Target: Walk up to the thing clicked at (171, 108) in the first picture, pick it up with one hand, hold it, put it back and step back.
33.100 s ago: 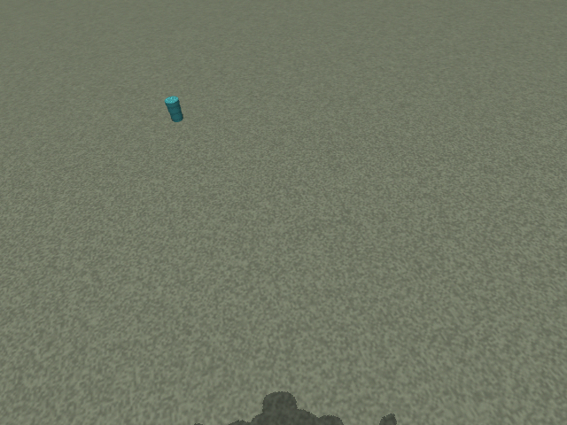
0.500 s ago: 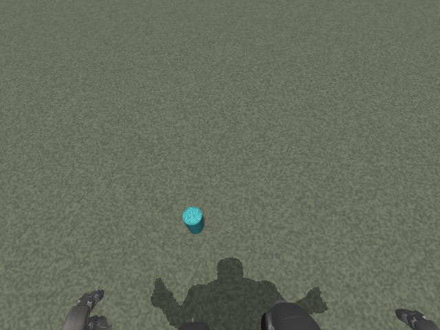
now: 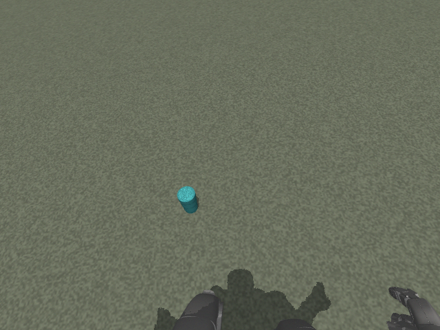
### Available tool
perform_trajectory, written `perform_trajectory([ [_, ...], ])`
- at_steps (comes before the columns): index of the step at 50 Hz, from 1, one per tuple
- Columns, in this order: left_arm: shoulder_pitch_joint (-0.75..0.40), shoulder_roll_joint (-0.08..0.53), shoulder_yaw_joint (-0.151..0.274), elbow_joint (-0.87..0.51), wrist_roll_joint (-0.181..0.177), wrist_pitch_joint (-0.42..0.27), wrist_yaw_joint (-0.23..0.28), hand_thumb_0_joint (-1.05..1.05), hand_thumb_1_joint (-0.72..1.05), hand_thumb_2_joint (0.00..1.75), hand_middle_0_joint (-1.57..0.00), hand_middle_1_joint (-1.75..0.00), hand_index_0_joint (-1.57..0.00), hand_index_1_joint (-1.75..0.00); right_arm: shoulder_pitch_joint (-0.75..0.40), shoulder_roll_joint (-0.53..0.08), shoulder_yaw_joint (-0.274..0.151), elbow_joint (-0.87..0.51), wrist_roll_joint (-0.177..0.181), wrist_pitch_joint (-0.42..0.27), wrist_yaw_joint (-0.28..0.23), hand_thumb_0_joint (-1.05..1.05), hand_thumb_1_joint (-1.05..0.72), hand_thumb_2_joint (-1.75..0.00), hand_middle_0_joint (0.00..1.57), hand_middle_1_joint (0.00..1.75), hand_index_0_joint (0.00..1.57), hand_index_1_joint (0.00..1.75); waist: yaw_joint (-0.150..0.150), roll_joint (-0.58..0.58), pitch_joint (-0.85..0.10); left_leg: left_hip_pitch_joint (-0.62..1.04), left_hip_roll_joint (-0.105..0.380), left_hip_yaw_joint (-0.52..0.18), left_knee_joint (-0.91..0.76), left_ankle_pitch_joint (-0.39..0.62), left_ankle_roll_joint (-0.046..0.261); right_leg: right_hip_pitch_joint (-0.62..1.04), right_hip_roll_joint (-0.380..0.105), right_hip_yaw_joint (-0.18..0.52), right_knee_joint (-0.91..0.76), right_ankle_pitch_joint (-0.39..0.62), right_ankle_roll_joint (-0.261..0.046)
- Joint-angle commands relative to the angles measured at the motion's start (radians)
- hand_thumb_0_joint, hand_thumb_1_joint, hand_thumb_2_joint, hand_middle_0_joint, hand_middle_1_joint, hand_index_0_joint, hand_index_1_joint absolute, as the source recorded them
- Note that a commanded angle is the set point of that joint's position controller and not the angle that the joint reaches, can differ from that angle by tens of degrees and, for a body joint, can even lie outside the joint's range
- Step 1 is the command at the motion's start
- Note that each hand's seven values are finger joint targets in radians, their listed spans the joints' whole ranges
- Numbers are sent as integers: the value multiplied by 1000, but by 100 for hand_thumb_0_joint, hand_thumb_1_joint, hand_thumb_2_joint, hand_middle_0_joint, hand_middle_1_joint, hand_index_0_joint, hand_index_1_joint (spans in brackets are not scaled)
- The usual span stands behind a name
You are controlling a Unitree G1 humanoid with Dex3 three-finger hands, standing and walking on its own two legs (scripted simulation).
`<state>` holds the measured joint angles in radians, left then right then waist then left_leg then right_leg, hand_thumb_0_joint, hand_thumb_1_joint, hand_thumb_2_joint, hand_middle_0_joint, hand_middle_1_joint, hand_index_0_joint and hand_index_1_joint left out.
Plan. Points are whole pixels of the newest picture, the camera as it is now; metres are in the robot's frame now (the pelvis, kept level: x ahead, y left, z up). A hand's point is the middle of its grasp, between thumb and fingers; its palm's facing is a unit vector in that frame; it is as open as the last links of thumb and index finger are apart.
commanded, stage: step back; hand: left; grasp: from the side
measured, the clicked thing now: (188, 201) +0.71 +0.25 -0.68
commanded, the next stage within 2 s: stand in 1.74 s
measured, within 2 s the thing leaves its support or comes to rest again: neither
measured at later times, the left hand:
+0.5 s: hand out of the picture -0.08 +0.26 -0.15, palm faces +0.03 -0.92 -0.38, open 7.4 cm
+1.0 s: hand out of the picture -0.25 +0.24 -0.14, palm faces +0.12 -0.91 -0.40, open 7.4 cm
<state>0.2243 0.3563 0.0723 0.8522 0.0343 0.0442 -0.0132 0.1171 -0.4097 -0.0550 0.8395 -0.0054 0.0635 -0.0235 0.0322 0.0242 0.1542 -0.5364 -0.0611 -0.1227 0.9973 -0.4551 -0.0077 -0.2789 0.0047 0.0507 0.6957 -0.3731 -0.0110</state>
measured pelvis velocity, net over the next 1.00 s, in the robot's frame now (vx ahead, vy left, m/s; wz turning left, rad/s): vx -0.28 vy -0.04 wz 0.09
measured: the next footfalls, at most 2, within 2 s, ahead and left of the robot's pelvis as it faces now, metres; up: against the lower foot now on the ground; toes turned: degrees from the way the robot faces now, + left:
left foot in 0.22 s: -0.05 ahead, +0.12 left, +0.00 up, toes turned +3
right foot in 0.56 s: -0.20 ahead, -0.15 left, +0.00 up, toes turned +5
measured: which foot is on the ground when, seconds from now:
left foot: up 0.00-0.20, down 0.22-0.60, up 0.62-0.86, down 0.88-1.00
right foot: down 0.00-0.24, up 0.26-0.54, down 0.56-1.00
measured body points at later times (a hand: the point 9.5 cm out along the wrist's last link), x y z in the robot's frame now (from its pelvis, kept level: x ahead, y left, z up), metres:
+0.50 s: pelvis -0.17 -0.02 +0.00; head -0.12 +0.00 +0.45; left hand -0.09 +0.30 -0.12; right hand -0.04 -0.32 -0.10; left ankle -0.09 +0.12 -0.72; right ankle -0.21 -0.16 -0.67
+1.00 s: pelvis -0.28 -0.04 +0.01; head -0.27 -0.05 +0.46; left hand -0.26 +0.29 -0.11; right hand -0.20 -0.35 -0.12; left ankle -0.27 +0.09 -0.72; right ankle -0.25 -0.16 -0.70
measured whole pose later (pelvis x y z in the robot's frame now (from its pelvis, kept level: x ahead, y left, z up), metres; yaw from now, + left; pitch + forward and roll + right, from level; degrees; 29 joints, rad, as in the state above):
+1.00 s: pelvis -0.28 -0.04 +0.01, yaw +5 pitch -3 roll +2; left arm 0.24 0.40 0.07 0.96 0.02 0.02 -0.02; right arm 0.25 -0.36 -0.05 1.00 -0.04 0.01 0.02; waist 0.02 -0.02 0.05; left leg -0.24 -0.03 -0.02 0.59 -0.31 0.02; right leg -0.33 -0.03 0.01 0.80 -0.48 -0.02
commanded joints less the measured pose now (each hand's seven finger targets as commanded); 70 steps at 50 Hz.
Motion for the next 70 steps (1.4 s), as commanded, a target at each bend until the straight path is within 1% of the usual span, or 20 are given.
perform_trajectory([
  [1,-149,276,83,-143,13,-34,38,0,90,90,-20,-30,-20,-30,68,-174,-47,-57,4,-44,-16,0,-90,-90,20,30,20,30,-49,-183,-111,45,-59,-26,218,-13,1,-61,-225,170,-254,375,-179],
  [7,-47,266,75,-153,7,-22,55,0,90,90,-20,-30,-20,-30,61,-149,-40,-69,-12,-51,-11,0,-90,-90,20,30,20,30,13,-230,-182,78,29,60,-206,-72,0,197,-269,189,-159,572,-194],
  [10,-101,255,58,-167,-13,0,45,0,90,90,-20,-30,-20,-30,171,-151,-53,-13,-19,-58,-6,0,-90,-90,20,30,20,30,-42,-148,-230,292,16,148,-596,248,22,130,-203,112,-16,485,-126],
  [11,-62,218,43,-166,-15,7,40,0,90,90,-20,-30,-20,-30,154,-191,-66,-14,-33,-61,-7,0,-90,-90,20,30,20,30,-22,-71,-225,389,116,-13,-613,313,56,-36,-151,108,37,320,-79],
  [13,-135,235,62,-170,-18,5,55,0,90,90,-20,-30,-20,-30,84,-374,-95,-58,-28,-58,3,0,-90,-90,20,30,20,30,-83,223,-186,195,489,-475,-692,472,325,-147,63,66,422,-307,0],
  [17,-28,235,64,-98,-28,11,48,0,90,90,-20,-30,-20,-30,-37,-232,-55,-65,-32,-63,-16,0,-90,-90,20,30,20,30,15,80,-147,214,325,-137,-579,548,236,-186,79,135,621,-144,-8],
  [23,-40,209,55,-93,-14,-1,27,0,90,90,-20,-30,-20,-30,29,-238,-64,-71,-37,-48,-9,0,-90,-90,20,30,20,30,-51,162,-185,390,330,-134,-559,451,257,-152,28,39,242,-170,40],
  [27,118,189,52,15,-10,-27,24,0,90,90,-20,-30,-20,-30,-27,-254,-63,-66,-23,-22,-2,0,-90,-90,20,30,20,30,13,176,-261,281,266,-37,-453,314,168,129,21,-78,-282,50,-13],
  [29,93,324,94,5,21,-39,26,0,90,90,-20,-30,-20,-30,13,-122,-25,-84,-15,-21,4,0,-90,-90,20,30,20,30,2,-212,-149,-143,22,70,-167,-75,35,184,-216,360,-362,-122,-95],
  [30,4,442,110,-50,25,-35,32,0,90,90,-20,-30,-20,-30,-71,-157,-46,-104,-16,-20,-15,0,-90,-90,20,30,20,30,66,-317,-106,-32,-5,-43,14,-168,-1,-137,-452,597,-466,-175,-279],
  [33,-151,295,69,-68,11,-55,40,0,90,90,-20,-30,-20,-30,20,-181,-51,-27,-5,-28,-8,0,-90,-90,20,30,20,30,-56,-69,-40,-2,-34,-79,160,31,8,-135,-240,230,-331,39,-146],
  [39,5,298,87,-28,19,-76,34,0,90,90,-20,-30,-20,-30,-10,-172,-46,-16,-30,-55,20,0,-90,-90,20,30,20,30,53,-171,-101,-34,52,16,-150,-34,-20,147,-256,263,-331,-257,-175],
  [44,-40,271,51,-23,4,-57,17,0,90,90,-20,-30,-20,-30,120,-155,-59,78,-28,-83,28,0,-90,-90,20,30,20,30,-27,-134,-126,421,19,136,-610,109,26,-83,-201,120,-226,-150,-115],
  [47,-113,258,51,-3,-14,-59,15,0,90,90,-20,-30,-20,-30,99,-304,-84,67,-33,-91,29,0,-90,-90,20,30,20,30,-62,128,-67,207,375,-436,-808,-465,234,-168,-30,-45,152,-206,-11],
  [54,42,199,46,94,-6,-91,10,0,90,90,-20,-30,-20,-30,-6,-186,-45,60,-25,-78,35,0,-90,-90,20,30,20,30,16,117,-99,116,205,-76,-603,-114,109,185,19,-101,-255,41,-17],
  [55,62,227,57,101,4,-95,18,0,90,90,-20,-30,-20,-30,17,-150,-35,58,-20,-72,33,0,-90,-90,20,30,20,30,26,27,-113,38,162,-29,-489,-111,79,271,-17,-7,-306,6,-30],
  [57,37,360,86,84,14,-103,25,0,90,90,-20,-30,-20,-30,-4,-141,-34,46,-23,-72,22,0,-90,-90,20,30,20,30,43,-151,-47,-70,42,24,-129,-114,23,118,-392,517,-523,-462,-201],
  [58,-19,351,87,56,10,-109,25,0,90,90,-20,-30,-20,-30,28,-174,-44,59,-22,-78,20,0,-90,-90,20,30,20,30,18,-81,-17,-54,78,-33,-86,-77,21,79,-421,523,-499,-377,-247],
  [67,-95,256,31,56,-15,-99,18,0,90,90,-20,-30,-20,-30,73,-108,-42,119,-25,-101,29,0,-90,-90,20,30,20,30,-39,-150,-129,335,52,164,-519,228,11,-6,-204,43,-222,352,-111],
  [70,-68,166,0,53,-39,-85,18,0,90,90,-20,-30,-20,-30,32,-203,-52,107,-29,-113,16,0,-90,-90,20,30,20,30,-27,87,-230,393,308,-180,-631,272,135,-56,-32,-63,-26,89,-5],
])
